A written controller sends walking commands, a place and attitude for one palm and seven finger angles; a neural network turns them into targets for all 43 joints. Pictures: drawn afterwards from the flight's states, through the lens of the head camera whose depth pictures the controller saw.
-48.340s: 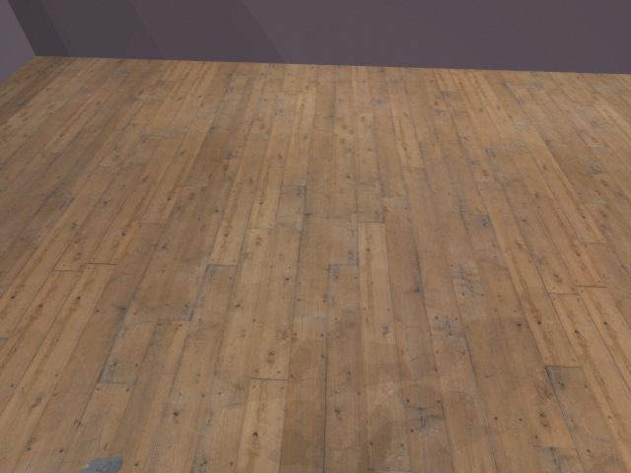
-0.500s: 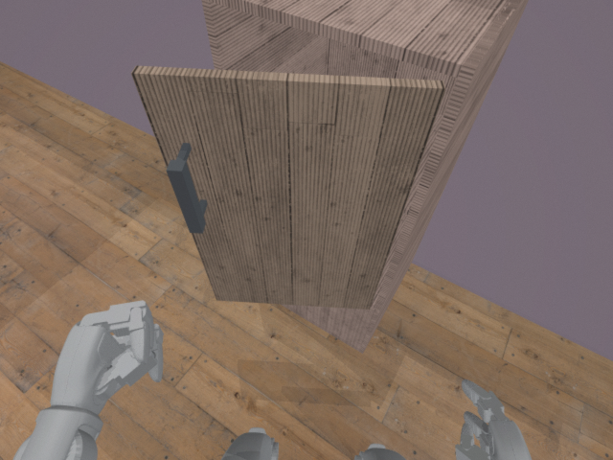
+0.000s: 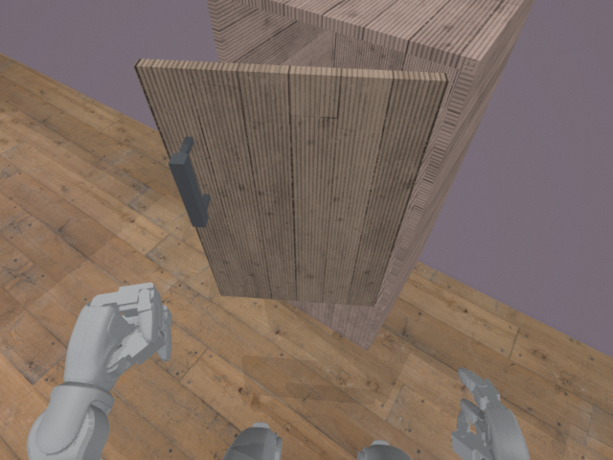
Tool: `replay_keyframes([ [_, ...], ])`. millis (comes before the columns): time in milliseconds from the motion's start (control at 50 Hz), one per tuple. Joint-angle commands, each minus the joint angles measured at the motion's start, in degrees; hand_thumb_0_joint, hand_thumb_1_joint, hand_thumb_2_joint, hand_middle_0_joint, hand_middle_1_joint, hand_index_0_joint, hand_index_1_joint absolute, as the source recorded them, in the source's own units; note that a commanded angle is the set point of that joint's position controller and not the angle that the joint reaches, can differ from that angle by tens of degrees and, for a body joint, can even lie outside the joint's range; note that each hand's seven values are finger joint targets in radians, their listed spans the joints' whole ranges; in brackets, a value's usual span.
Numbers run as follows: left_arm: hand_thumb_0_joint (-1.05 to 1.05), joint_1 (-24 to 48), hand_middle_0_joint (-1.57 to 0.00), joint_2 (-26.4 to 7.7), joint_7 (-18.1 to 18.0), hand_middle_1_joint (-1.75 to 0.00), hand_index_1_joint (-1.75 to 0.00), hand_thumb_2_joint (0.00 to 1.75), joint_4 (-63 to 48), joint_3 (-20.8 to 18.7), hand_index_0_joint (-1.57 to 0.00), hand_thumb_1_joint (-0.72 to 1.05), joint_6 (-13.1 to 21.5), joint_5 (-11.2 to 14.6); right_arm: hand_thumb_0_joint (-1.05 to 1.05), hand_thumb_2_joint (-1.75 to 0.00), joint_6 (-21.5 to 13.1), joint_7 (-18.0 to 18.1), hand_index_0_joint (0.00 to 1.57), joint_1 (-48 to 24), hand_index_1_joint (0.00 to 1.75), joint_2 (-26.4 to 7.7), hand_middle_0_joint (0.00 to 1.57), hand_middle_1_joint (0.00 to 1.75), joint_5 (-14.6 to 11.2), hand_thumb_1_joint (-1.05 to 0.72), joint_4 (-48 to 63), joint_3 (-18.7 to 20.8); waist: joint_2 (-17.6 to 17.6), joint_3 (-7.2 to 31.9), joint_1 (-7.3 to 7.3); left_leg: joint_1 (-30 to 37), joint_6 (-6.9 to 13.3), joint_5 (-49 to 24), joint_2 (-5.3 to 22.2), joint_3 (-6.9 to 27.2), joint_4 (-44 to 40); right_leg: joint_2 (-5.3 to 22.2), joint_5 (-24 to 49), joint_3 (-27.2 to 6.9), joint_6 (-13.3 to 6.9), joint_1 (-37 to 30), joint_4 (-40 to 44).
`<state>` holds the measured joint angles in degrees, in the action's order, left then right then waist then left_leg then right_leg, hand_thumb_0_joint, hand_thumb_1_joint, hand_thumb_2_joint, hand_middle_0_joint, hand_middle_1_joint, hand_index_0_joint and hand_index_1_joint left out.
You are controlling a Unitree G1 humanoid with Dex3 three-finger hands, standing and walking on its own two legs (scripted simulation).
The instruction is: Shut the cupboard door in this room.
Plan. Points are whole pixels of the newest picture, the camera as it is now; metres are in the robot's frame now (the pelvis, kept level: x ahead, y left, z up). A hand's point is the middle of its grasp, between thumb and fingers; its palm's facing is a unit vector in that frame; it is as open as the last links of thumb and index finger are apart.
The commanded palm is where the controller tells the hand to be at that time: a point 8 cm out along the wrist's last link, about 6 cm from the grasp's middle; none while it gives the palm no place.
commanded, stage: bring the fist close to the handle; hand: left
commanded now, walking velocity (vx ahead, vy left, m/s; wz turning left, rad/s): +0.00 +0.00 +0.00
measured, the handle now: (194, 183) +0.48 +0.21 +0.07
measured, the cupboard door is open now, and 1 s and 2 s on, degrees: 29 29 18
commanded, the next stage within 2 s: push the door shut along its arc in 1.22 s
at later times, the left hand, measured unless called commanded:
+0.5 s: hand (190, 264) +0.34 +0.18 +0.07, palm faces -0.02 -1.00 -0.02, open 3.1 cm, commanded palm +0.32 +0.23 +0.07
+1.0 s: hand (211, 224) +0.40 +0.17 +0.07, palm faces -0.01 -1.00 -0.03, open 3.1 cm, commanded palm +0.37 +0.22 +0.07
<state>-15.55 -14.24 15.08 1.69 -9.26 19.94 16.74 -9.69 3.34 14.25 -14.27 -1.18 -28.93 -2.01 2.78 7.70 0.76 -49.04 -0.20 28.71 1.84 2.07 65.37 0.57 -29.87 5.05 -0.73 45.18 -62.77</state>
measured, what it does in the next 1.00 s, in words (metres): stands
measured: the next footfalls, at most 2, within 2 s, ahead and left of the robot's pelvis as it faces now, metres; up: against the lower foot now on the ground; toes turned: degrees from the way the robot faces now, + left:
none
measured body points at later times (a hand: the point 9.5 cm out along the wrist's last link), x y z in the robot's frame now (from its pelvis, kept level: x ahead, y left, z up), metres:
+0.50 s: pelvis +0.00 +0.01 +0.01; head +0.06 +0.01 +0.45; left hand +0.33 +0.23 +0.07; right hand +0.14 -0.24 -0.09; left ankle +0.03 +0.12 -0.66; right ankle +0.01 -0.12 -0.66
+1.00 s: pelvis +0.00 +0.00 +0.01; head +0.08 +0.00 +0.46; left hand +0.39 +0.22 +0.08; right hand +0.09 -0.25 -0.10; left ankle +0.03 +0.12 -0.66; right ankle +0.01 -0.12 -0.66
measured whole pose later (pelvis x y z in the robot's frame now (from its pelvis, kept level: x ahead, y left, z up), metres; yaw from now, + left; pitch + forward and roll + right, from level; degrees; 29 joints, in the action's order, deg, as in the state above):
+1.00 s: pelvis +0.00 +0.00 +0.01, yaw -2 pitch +15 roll -1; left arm 21.5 -14.9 9.9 37.8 -13.3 22.2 10.9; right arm -2.7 0.9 18.0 -14.8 -0.8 -34.7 -0.5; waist 2.0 7.4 -3.0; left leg -48.9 0.4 26.6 2.1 -1.1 60.3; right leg 0.3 -27.3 1.9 -0.1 47.0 -59.1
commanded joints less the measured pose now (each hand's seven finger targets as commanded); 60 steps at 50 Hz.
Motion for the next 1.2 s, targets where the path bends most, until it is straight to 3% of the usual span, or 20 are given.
replay_keyframes([
  [0, 0.0, 12.93, -1.3, -7.29, 0.11, -1.5, -1.5, 0.9, -9.66, -3.03, -1.3, 0.9, 2.51, 0.31, 0.0, -0.9, -3.1, 0.96, 0.2, -1.65, 0.3, -7.27, 0.2, 0.3, -0.55, -0.9, 7.83, 3.43, -0.33, 11.28, -2.17, 8.12, 1.46, -9.3, -2.05, -0.04, -10.7, -1.54, 8.06, -3.87, -0.44, -5.53, 11.44],
  [40, 0.0, 13.63, -1.3, -8.72, -0.31, -1.5, -1.5, 0.9, -7.91, -4.64, -1.3, 0.9, 1.68, 0.09, 0.0, -0.9, -2.74, 0.94, 0.2, -1.4, 0.3, -7.47, 0.2, 0.3, -0.41, -0.9, 7.5, 3.42, -0.66, 12.37, -1.4, 8.15, 1.49, -10.74, -2.06, -0.03, -11.03, -1.74, 9.61, -3.79, -0.57, -6.97, 11.14],
  [100, 0.0, 16.56, -1.3, -7.03, -1.11, -1.5, -1.5, 0.9, -6.38, -3.35, -1.3, 0.9, 0.83, -0.43, 0.0, -0.9, -2.39, 0.54, 0.2, -1.53, 0.3, -7.17, 0.2, 0.3, -0.53, -0.9, 7.38, 3.38, 0.52, 12.41, -1.38, 10.05, 1.17, -12.04, -1.95, -0.02, -12.28, -1.6, 11.9, -2.95, -0.6, -7.06, 10.94],
  [140, 0.0, 16.76, -1.3, -7.99, -1.92, -1.5, -1.5, 0.9, -5.04, -4.3, -1.3, 0.9, 0.68, -0.61, 0.0, -0.9, -2.11, 0.46, 0.2, -1.36, 0.3, -7.46, 0.2, 0.3, -0.34, -0.9, 7.33, 3.44, -0.63, 12.84, -1.08, 10.1, 1.3, -12.8, -1.95, 0.06, -12.54, -1.71, 12.8, -2.84, -0.68, -7.78, 10.95],
  [220, 0.0, 23.68, -1.3, -7.56, -3.04, -1.5, -1.5, 0.9, -0.63, -4.04, -1.3, 0.9, 1.42, -1.61, 0.0, -0.9, -1.4, 0.11, 0.2, -1.27, 0.3, -7.54, 0.2, 0.3, -0.37, -0.9, 6.1, 3.54, -1.22, 10.8, -2.0, 9.54, 1.06, -10.51, -1.81, -0.13, -13.04, -1.51, 10.66, -2.79, -0.54, -5.82, 11.44],
  [280, 0.0, 27.84, -1.3, -6.8, -3.38, -1.5, -1.5, 0.9, 1.15, -2.95, -1.3, 0.9, 2.28, -2.19, 0.0, -0.9, -0.94, -0.04, 0.2, -1.07, 0.3, -7.64, 0.2, 0.3, -0.29, -0.9, 5.73, 3.6, -1.26, 12.29, -2.41, 10.26, 1.23, -11.06, -1.82, -0.36, -13.11, -1.4, 11.41, -3.02, -0.57, -6.35, 11.46],
  [340, 0.0, 31.06, -1.3, -8.35, -3.68, -1.5, -1.5, 0.9, 3.4, -4.15, -1.3, 0.9, 2.85, -2.68, 0.0, -0.9, -0.6, -0.03, 0.2, -0.42, 0.3, -7.97, 0.2, 0.3, -0.18, -0.9, 4.93, 3.85, -0.52, 14.24, -2.11, 11.05, 1.24, -12.39, -1.73, -0.38, -12.94, -1.54, 12.92, -3.19, -0.69, -6.94, 10.99],
  [380, 0.0, 34.51, -1.3, -6.93, -3.64, -1.5, -1.5, 0.9, 4.69, -2.5, -1.3, 0.9, 3.0, -3.08, 0.0, -0.9, -0.33, -0.15, 0.2, -0.3, 0.3, -7.82, 0.2, 0.3, -0.27, -0.9, 4.42, 3.78, 0.4, 14.95, -2.65, 11.99, 1.11, -13.2, -1.63, -0.31, -13.15, -1.45, 14.0, -2.85, -0.7, -6.38, 10.67],
  [440, 0.0, 36.68, -1.3, -8.63, -4.06, -1.5, -1.5, 0.9, 7.39, -4.33, -1.3, 0.9, 3.33, -3.17, 0.0, -0.9, 0.09, -0.18, 0.2, 0.43, 0.3, -8.23, 0.2, 0.3, -0.28, -0.9, 3.64, 4.1, -0.59, 16.21, -2.34, 12.51, 1.07, -14.51, -1.57, -0.21, -13.21, -1.62, 15.23, -2.81, -0.82, -7.3, 10.57],
  [480, 0.0, 40.08, -1.3, -7.32, -4.31, -1.5, -1.5, 0.9, 9.18, -2.98, -1.3, 0.9, 3.32, -3.5, 0.0, -0.9, 0.48, -0.34, 0.2, 0.54, 0.3, -7.99, 0.2, 0.3, -0.27, -0.9, 3.28, 3.93, -0.75, 15.94, -2.94, 12.49, 1.03, -14.53, -1.54, -0.31, -13.33, -1.41, 15.74, -2.76, -0.65, -6.88, 10.6],
  [700, 0.0, 53.45, -1.3, -9.99, -5.7, -1.5, -1.5, 0.9, 21.52, -5.22, -1.3, 0.9, 4.8, -5.35, 0.0, -0.9, 2.79, -0.69, 0.2, 2.71, 0.3, -8.41, 0.2, 0.3, -0.04, -0.9, 1.02, 4.27, -1.8, 16.99, -4.02, 11.67, 1.14, -14.37, -1.4, -0.75, -12.69, -1.39, 16.58, -3.43, -0.46, -6.01, 10.84],
  [760, 0.0, 55.84, -1.3, -11.16, -5.66, -1.5, -1.5, 0.9, 23.73, -6.01, -1.3, 0.9, 5.45, -5.75, 0.0, -0.9, 3.18, -0.84, 0.2, 3.55, 0.3, -8.47, 0.2, 0.3, 0.04, -0.9, 0.51, 4.38, -0.81, 19.27, -3.79, 12.34, 1.04, -16.29, -1.36, -0.69, -12.28, -1.43, 18.45, -3.42, -0.6, -6.54, 10.16],
  [800, 0.0, 58.91, -1.3, -10.2, -5.48, -1.5, -1.5, 0.9, 25.4, -5.17, -1.3, 0.9, 5.71, -5.72, 0.0, -0.9, 3.44, -1.05, 0.2, 4.09, 0.3, -8.4, 0.2, 0.3, 0.1, -0.9, -0.11, 4.46, -0.44, 19.3, -4.54, 12.56, 1.11, -16.67, -1.39, -0.85, -11.95, -1.48, 19.25, -3.58, -0.47, -6.08, 10.35],
  [840, 0.0, 54.61, -1.3, -12.31, -5.39, -1.5, -1.5, 0.9, 25.84, -7.6, -1.3, 0.9, 6.05, -5.71, 0.0, -0.9, 3.79, -1.28, 0.2, 4.69, 0.3, -8.84, 0.2, 0.3, 0.24, -0.9, 0.6, 4.8, -0.67, 21.7, -2.84, 13.23, 1.06, -19.1, -1.47, -0.85, -12.17, -1.66, 21.02, -3.42, -0.78, -7.88, 9.85],
  [860, 0.0, 53.03, -1.3, -10.1, -5.11, -1.5, -1.5, 0.9, 24.83, -6.25, -1.3, 0.9, 6.13, -5.29, 0.0, -0.9, 3.95, -1.57, 0.2, 4.37, 0.3, -8.37, 0.2, 0.3, 0.14, -0.9, 1.02, 4.82, -0.62, 22.81, -2.81, 13.8, 1.13, -20.09, -1.58, -1.47, -12.22, -1.48, 22.68, -3.65, -0.57, -9.14, 10.09],
  [880, 0.0, 51.19, -1.3, -10.83, -4.99, -1.5, -1.5, 0.9, 24.56, -6.98, -1.3, 0.9, 6.19, -5.23, 0.0, -0.9, 4.21, -1.74, 0.2, 4.52, 0.3, -8.36, 0.2, 0.3, 0.03, -0.9, 1.23, 4.92, -0.6, 22.53, -2.23, 13.67, 1.01, -21.06, -1.48, -1.64, -12.5, -1.49, 23.75, -3.63, -0.66, -9.88, 10.15],
  [920, 0.0, 52.49, -1.3, -9.21, -4.87, -1.5, -1.5, 0.9, 24.51, -5.3, -1.3, 0.9, 5.99, -5.2, 0.0, -0.9, 4.67, -1.95, 0.2, 4.74, 0.3, -8.25, 0.2, 0.3, -0.07, -0.9, 1.16, 4.86, -2.01, 20.25, -3.41, 12.61, 1.22, -19.76, -1.45, -1.85, -12.79, -1.58, 23.15, -3.49, -0.33, -9.29, 10.66],
  [960, 0.0, 51.12, -1.3, -11.4, -5.16, -1.5, -1.5, 0.9, 25.49, -7.45, -1.3, 0.9, 6.17, -5.2, 0.0, -0.9, 5.05, -1.8, 0.2, 4.64, 0.3, -8.46, 0.2, 0.3, -0.07, -0.9, 1.22, 4.9, -3.56, 18.39, -3.06, 10.72, 1.38, -17.93, -1.56, -2.02, -13.12, -1.54, 21.87, -3.86, -0.28, -9.64, 11.26],
  [1000, 0.0, 53.2, -1.3, -10.59, -5.34, -1.5, -1.5, 0.9, 23.56, -6.64, -1.3, 0.9, 7.05, -5.35, 0.0, -0.9, 5.14, -1.78, 0.2, 4.27, 0.3, -8.22, 0.2, 0.3, -0.06, -0.9, 1.33, 4.95, -1.74, 18.16, -3.31, 11.22, 1.36, -16.34, -1.64, -2.12, -13.42, -1.49, 20.1, -3.89, -0.33, -8.97, 11.44],
  [1180, 0.0, 57.79, -1.3, -9.92, -5.18, -1.5, -1.5, 0.9, 24.96, -4.69, -1.3, 0.9, 8.68, -5.85, 0.0, -0.9, 4.73, -1.18, 0.2, 3.94, 0.3, -8.38, 0.2, 0.3, 0.01, -0.9, -0.13, 4.81, -0.53, 18.21, -4.71, 12.7, 1.35, -13.96, -1.52, -1.17, -13.24, -1.56, 16.96, -3.77, -0.5, -6.24, 11.52],
])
